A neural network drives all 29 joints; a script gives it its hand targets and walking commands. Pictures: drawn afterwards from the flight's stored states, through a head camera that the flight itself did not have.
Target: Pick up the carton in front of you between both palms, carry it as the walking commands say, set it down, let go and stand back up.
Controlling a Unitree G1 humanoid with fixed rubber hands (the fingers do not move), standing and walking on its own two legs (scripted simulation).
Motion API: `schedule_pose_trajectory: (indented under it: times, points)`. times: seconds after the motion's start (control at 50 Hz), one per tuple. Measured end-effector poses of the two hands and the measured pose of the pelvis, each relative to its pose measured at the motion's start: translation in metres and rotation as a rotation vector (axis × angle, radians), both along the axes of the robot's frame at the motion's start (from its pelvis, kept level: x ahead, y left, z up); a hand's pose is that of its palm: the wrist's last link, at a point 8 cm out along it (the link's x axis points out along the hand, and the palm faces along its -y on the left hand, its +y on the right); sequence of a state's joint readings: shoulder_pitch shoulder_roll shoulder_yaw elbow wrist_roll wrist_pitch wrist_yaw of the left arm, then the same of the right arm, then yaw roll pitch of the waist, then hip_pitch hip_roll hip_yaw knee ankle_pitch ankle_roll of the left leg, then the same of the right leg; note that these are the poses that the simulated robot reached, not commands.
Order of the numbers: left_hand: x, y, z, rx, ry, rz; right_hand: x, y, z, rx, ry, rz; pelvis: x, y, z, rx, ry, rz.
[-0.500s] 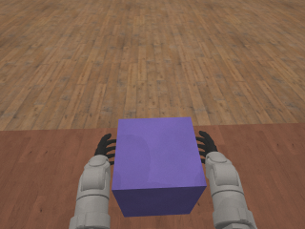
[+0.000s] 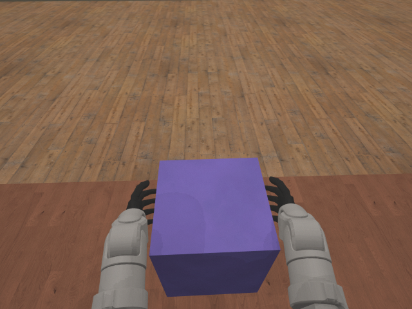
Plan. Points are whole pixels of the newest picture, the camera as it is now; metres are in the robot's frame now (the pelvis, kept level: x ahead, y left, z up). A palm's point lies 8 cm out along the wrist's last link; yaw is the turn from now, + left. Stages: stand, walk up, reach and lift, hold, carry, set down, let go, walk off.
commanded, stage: hold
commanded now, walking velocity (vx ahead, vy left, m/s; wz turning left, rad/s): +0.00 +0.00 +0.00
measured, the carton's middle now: (210, 229) +0.29 +0.00 -0.03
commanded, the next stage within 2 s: carry in 0.86 s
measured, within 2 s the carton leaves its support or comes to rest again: neither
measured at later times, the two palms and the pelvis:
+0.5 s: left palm (136, 213) +0.29 +0.15 +0.05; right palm (284, 210) +0.29 -0.15 +0.05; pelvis +0.00 +0.00 +0.00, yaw +0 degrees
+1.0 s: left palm (140, 205) +0.30 +0.14 +0.06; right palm (287, 203) +0.30 -0.16 +0.06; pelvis +0.02 +0.00 -0.01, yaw -2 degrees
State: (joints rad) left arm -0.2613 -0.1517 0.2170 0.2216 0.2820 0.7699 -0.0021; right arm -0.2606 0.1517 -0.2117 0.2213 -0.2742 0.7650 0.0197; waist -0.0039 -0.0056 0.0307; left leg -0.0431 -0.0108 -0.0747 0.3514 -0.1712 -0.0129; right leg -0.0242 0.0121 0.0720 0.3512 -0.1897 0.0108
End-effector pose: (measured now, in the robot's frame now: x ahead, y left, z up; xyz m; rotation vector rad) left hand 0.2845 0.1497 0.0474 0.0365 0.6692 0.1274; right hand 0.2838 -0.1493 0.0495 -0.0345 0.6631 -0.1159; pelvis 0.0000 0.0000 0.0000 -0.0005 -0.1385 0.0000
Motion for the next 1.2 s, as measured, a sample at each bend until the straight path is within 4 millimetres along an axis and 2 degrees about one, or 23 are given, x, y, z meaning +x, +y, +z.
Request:
schedule_pose_trajectory:
  times: [0.24, 0.84, 0.9, 0.98, 1.04, 1.12, 1.2]
  points:
    - [0.001, 0.001, 0.001, -0.013, -0.01, 0.009, 0.0, 0.001, 0.001, 0.013, -0.01, -0.01, -0.007, 0.002, -0.001, 0.0, 0.0, -0.001]
    - [0.004, -0.001, 0.0, 0.009, 0.0, -0.007, 0.003, -0.001, -0.001, -0.007, 0.0, 0.004, 0.006, 0.0, 0.001, 0.002, 0.007, -0.004]
    - [0.006, -0.001, 0.0, 0.003, -0.004, -0.003, 0.005, -0.001, -0.002, 0.0, -0.004, -0.001, 0.007, 0.0, -0.002, 0.003, 0.051, -0.01]
    - [0.015, -0.005, 0.007, 0.002, -0.034, -0.001, 0.012, -0.005, 0.004, 0.01, -0.034, -0.011, 0.014, -0.003, -0.004, 0.009, 0.115, -0.031]
    - [0.026, -0.015, 0.017, -0.009, -0.08, -0.002, 0.02, -0.014, 0.011, 0.023, -0.079, -0.027, 0.024, -0.01, -0.008, 0.004, 0.144, -0.042]
    - [0.045, -0.028, 0.032, -0.02, -0.115, -0.009, 0.035, -0.028, 0.026, 0.041, -0.114, -0.052, 0.047, -0.019, -0.008, 0.005, 0.184, -0.01]
    - [0.064, -0.027, 0.045, -0.028, -0.113, 0.01, 0.058, -0.026, 0.043, 0.052, -0.112, -0.054, 0.075, -0.02, 0.0, 0.03, 0.221, -0.004]
